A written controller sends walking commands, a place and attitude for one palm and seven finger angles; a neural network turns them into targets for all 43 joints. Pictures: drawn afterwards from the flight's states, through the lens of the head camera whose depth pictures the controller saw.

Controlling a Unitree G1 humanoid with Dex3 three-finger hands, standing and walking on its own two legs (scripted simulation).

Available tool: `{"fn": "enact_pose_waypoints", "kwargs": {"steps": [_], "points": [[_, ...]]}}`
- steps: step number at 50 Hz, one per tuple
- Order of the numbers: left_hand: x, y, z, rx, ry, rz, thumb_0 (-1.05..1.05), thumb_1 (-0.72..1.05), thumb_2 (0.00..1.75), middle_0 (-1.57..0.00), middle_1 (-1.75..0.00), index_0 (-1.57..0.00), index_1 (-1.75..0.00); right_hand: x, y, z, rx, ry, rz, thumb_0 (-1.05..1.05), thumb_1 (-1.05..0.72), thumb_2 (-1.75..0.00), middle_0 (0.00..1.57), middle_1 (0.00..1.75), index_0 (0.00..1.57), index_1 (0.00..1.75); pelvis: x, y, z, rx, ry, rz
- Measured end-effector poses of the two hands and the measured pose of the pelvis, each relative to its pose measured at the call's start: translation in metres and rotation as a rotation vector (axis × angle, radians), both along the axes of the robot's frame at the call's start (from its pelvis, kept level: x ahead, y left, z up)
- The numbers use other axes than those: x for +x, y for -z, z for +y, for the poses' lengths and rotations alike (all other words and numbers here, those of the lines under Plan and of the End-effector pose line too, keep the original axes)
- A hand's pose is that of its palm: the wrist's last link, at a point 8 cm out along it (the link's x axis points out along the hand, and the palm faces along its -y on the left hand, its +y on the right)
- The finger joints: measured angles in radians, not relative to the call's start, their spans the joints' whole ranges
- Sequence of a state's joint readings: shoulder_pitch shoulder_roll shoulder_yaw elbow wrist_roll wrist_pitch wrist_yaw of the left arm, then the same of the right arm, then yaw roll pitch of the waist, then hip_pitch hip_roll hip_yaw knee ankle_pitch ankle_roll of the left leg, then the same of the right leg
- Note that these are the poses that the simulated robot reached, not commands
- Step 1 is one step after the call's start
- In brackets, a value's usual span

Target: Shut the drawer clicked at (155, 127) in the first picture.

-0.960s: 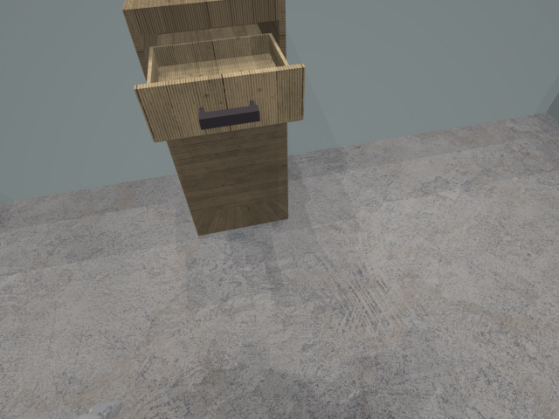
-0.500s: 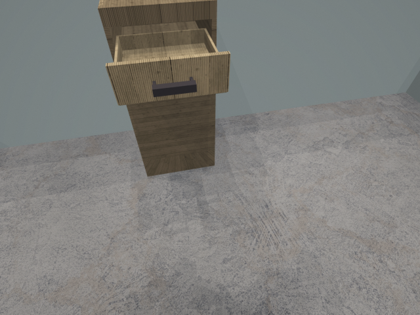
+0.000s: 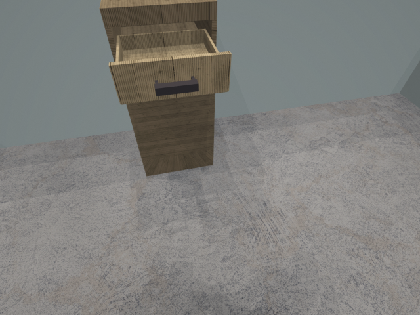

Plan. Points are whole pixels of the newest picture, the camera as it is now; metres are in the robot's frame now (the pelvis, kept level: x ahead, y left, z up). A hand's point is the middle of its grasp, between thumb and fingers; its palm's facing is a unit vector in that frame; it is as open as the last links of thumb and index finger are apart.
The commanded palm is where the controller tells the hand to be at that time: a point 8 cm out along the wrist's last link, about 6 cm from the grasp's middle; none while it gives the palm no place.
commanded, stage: look at it before walking up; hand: left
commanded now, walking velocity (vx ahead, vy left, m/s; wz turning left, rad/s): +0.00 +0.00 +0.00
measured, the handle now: (175, 84) +0.77 +0.16 +0.04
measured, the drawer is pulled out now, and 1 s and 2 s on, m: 0.30 0.30 0.30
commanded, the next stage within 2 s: walk to a spot facing it in 0.58 s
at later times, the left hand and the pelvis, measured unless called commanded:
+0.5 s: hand out of the picture +0.08 +0.25 -0.15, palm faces -0.03 -0.94 -0.33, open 7.4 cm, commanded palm none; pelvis +0.01 +0.01 +0.00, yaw +0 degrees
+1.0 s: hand out of the picture +0.07 +0.21 -0.18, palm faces -0.12 -0.95 -0.29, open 7.4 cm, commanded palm none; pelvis +0.00 +0.00 -0.02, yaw -9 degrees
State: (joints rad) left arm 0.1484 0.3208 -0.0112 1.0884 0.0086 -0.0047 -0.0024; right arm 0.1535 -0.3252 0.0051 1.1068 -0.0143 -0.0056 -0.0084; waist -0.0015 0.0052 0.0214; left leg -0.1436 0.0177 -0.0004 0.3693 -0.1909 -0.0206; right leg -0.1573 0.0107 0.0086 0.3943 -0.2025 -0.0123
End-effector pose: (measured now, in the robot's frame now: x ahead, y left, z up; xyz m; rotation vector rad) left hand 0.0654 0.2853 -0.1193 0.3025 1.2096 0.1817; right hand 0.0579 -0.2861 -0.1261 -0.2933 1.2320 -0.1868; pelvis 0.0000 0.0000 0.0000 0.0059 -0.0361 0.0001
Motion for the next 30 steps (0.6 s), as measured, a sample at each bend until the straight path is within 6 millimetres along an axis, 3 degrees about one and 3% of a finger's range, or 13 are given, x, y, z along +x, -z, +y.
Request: {"fn": "enact_pose_waypoints", "kwargs": {"steps": [30], "points": [[0.009, -0.002, 0.010, 0.008, 0.007, 0.005, 0.01, 0.90, 0.90, -0.20, -0.30, -0.20, -0.30, 0.019, -0.005, 0.003, -0.009, -0.002, -0.021, 0.01, -0.90, -0.90, 0.20, 0.30, 0.20, 0.30, 0.008, -0.002, 0.007, -0.001, 0.005, 0.007]]}}
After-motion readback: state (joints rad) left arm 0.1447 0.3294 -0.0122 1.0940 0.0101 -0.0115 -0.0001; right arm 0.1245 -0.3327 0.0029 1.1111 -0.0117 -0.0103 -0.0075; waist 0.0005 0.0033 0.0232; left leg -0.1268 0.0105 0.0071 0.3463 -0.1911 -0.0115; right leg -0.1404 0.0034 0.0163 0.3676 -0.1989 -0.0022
